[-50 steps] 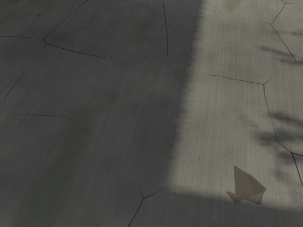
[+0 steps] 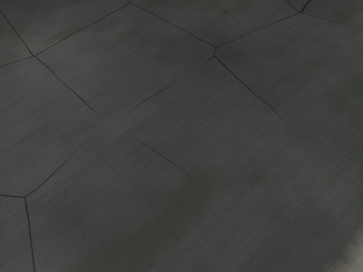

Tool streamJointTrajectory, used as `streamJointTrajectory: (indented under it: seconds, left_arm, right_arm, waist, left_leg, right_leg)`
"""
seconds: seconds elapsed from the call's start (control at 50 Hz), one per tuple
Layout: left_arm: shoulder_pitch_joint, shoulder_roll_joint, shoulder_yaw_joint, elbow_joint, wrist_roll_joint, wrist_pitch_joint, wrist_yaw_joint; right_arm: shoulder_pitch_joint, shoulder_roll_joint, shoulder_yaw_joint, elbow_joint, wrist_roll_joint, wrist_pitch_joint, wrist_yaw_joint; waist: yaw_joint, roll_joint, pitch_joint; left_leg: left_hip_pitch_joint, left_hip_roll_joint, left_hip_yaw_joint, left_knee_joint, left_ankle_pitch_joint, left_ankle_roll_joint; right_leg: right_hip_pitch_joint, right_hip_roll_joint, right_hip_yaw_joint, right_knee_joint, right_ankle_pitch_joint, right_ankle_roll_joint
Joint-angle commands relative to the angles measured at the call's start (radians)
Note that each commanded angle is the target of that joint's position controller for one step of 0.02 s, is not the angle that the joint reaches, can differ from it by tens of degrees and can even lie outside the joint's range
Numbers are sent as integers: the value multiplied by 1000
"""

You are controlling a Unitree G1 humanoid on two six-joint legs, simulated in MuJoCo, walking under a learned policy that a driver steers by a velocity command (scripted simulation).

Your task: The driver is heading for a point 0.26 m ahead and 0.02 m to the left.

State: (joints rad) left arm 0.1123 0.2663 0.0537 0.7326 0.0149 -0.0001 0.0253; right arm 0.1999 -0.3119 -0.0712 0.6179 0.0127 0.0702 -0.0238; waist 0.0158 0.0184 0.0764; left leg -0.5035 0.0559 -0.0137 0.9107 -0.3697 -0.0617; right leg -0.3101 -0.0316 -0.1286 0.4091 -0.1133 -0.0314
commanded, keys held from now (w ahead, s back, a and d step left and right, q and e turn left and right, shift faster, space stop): q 0.12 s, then no key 0.88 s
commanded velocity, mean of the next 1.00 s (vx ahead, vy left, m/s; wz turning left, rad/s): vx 0.01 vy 0.00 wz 0.21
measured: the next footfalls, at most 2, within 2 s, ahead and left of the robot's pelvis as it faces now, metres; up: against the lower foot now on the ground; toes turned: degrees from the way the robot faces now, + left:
left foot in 0.12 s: +0.06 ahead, +0.14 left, +0.00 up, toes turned +7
right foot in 0.50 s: +0.08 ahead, -0.10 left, +0.00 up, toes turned +10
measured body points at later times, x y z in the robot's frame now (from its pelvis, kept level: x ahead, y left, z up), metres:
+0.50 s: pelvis +0.02 +0.03 +0.00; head +0.04 +0.05 +0.45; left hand +0.10 +0.33 -0.12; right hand +0.24 -0.18 -0.09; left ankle +0.02 +0.13 -0.74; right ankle +0.04 -0.11 -0.73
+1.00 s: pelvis +0.03 +0.01 +0.00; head +0.04 +0.01 +0.45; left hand +0.08 +0.28 -0.13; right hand +0.17 -0.23 -0.13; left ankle +0.02 +0.13 -0.74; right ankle +0.04 -0.11 -0.74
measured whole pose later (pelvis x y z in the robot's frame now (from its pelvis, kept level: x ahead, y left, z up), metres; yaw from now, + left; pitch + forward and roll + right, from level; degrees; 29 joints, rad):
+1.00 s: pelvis +0.03 +0.01 +0.00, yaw +10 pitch -2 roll +0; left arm 0.16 0.23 0.01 0.95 0.01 -0.01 0.01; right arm 0.21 -0.24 -0.05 0.87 -0.01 0.02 -0.03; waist 0.00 0.00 0.04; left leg -0.21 -0.03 -0.06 0.49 -0.25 0.00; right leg -0.18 0.00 -0.01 0.49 -0.28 0.00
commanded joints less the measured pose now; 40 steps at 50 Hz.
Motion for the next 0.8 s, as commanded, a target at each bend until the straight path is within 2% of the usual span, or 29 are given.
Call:
streamJointTrajectory:
  seconds: [0.02, 0.06, 0.08, 0.1, 0.12, 0.14, 0.16, 0.18, 0.2, 0.22, 0.24, 0.28, 0.3, 0.36, 0.42, 0.46, 0.48, 0.5, 0.52, 0.54, 0.56, 0.58, 0.64, 0.8]
  left_arm:
    - [-50, 187, 52, -61, -10, -4, -3]
    - [-49, 199, 56, -49, -23, 1, -7]
    - [-56, 200, 57, -42, -32, 5, -7]
    - [-33, 182, 54, -28, -38, 9, -7]
    - [14, 143, 46, -6, -32, 13, -11]
    - [34, 79, 23, -39, 18, 12, -21]
    - [-79, 128, 40, -71, 11, 7, -9]
    - [-92, 154, 50, -65, -14, 10, -4]
    - [-57, 150, 54, -45, -21, 15, 0]
    - [-29, 148, 56, -18, -14, 20, 7]
    - [-9, 147, 57, -7, -6, 23, 8]
    - [11, 133, 53, 0, -15, 21, 4]
    - [8, 122, 48, 1, -20, 21, 2]
    - [-25, 88, 27, -5, -17, 21, -6]
    - [-23, 104, 24, -4, -22, 21, -12]
    - [3, 100, 22, 8, -23, 17, -14]
    - [30, 88, 17, 20, -18, 12, -17]
    - [49, 94, 14, 28, -4, 5, -20]
    - [68, 140, 19, 28, 9, 1, -17]
    - [37, 202, 34, 42, -1, 1, -15]
    - [9, 132, 21, 37, -9, -3, -21]
    - [-1, 103, 11, 38, -4, -8, -24]
    - [7, 101, 4, 58, -2, -28, -21]
    - [28, 95, -9, 108, -6, -25, -7]
  right_arm:
    - [27, -81, -22, -72, 0, -7, 13]
    - [32, -83, -27, -76, -1, -6, 23]
    - [57, -81, -30, -67, -2, -7, 27]
    - [85, -92, -39, -53, -5, -8, 26]
    - [118, -139, -55, -48, -8, -10, 18]
    - [115, -252, -76, -76, -10, -11, -2]
    - [110, -250, -70, -97, -46, -31, 5]
    - [75, -210, -57, -89, -55, -52, 11]
    - [15, -176, -47, -87, -40, -64, 10]
    - [-24, -137, -34, -89, -25, -68, 8]
    - [-50, -119, -23, -89, -18, -69, 3]
    - [-53, -88, -7, -84, -27, -71, -2]
    - [-53, -81, -4, -79, -29, -72, -3]
    - [-42, -88, -6, -59, -28, -66, -5]
    - [-34, -102, -9, -34, -30, -58, 5]
    - [-52, -84, 0, -18, -22, -58, 11]
    - [-64, -69, 6, -8, -14, -58, 12]
    - [-43, -53, 11, 8, -12, -63, 13]
    - [-16, -33, 18, 17, -28, -73, 13]
    - [36, -36, 12, 20, -36, -82, 20]
    - [-8, -42, 15, 31, -46, -82, 18]
    - [-57, -60, 7, 29, -40, -77, 15]
    - [-66, -40, 6, 39, -34, -55, 5]
    - [-32, -24, -2, 113, -28, -61, -3]
  waist:
    - [-6, -160, -175]
    - [-19, -157, -171]
    - [-40, -150, -173]
    - [-46, -131, -173]
    - [-46, -21, -152]
    - [1, 307, -144]
    - [-80, 253, -160]
    - [-65, 164, -148]
    - [-30, 129, -141]
    - [-16, 105, -152]
    - [-2, 115, -158]
    - [7, 115, -181]
    - [4, 112, -180]
    - [-24, 122, -166]
    - [-44, 132, -144]
    - [-28, 121, -131]
    - [-2, 105, -127]
    - [6, 74, -133]
    - [-15, 1, -159]
    - [-84, -141, -156]
    - [-48, -145, -155]
    - [-29, -123, -125]
    - [-22, -100, -102]
    - [-9, -23, -82]
  left_leg:
    - [113, 7, 29, -94, 23, 23]
    - [159, -4, 50, -208, 45, 50]
    - [214, -21, 72, -307, 103, 71]
    - [287, -45, 74, -387, 152, 99]
    - [377, 1, -38, -503, 279, 148]
    - [505, 265, -406, -542, 589, 279]
    - [390, 336, -493, -587, 561, 411]
    - [363, 285, -397, -594, 511, 380]
    - [355, 229, -322, -583, 471, 321]
    - [361, 195, -275, -571, 468, 282]
    - [343, 175, -239, -566, 527, 274]
    - [343, 152, -201, -561, 587, 278]
    - [360, 145, -191, -558, 580, 277]
    - [377, 143, -200, -547, 517, 278]
    - [339, 156, -242, -543, 464, 301]
    - [320, 147, -259, -526, 446, 291]
    - [301, 126, -250, -510, 430, 267]
    - [271, 100, -243, -505, 382, 224]
    - [235, 48, -204, -463, 292, 170]
    - [230, -30, -124, -468, 198, 129]
    - [301, -48, -96, -466, 174, 94]
    - [311, -48, -92, -455, 178, 90]
    - [319, -38, -105, -457, 241, 105]
    - [313, -36, -104, -475, 267, 90]
  right_leg:
    - [114, -280, 166, -142, 103, -205]
    - [133, -289, 149, -104, 92, -178]
    - [123, -279, 126, -65, 74, -150]
    - [88, -254, 93, -5, 24, -104]
    - [-10, -194, 26, 138, -95, -22]
    - [-291, -36, -69, 455, -473, 93]
    - [-363, 23, 100, 647, -555, 101]
    - [-360, -1, 147, 725, -479, 88]
    - [-357, -13, 163, 725, -393, 79]
    - [-344, -21, 166, 724, -337, 86]
    - [-308, -15, 157, 743, -286, 98]
    - [-249, -7, 155, 730, -233, 113]
    - [-239, -11, 158, 669, -220, 117]
    - [-162, -21, 157, 451, -227, 118]
    - [-68, -12, 139, 322, -277, 110]
    - [-5, -5, 131, 191, -227, 97]
    - [62, 1, 122, 55, -116, 84]
    - [148, -16, 149, -39, 38, 66]
    - [228, -97, 233, -32, 233, 37]
    - [197, -123, 239, 28, 217, -14]
    - [111, -108, 242, 2, 51, -34]
    - [77, -88, 232, -13, -26, -19]
    - [58, -65, 208, -15, -58, 13]
    - [77, -44, 191, -6, -81, 11]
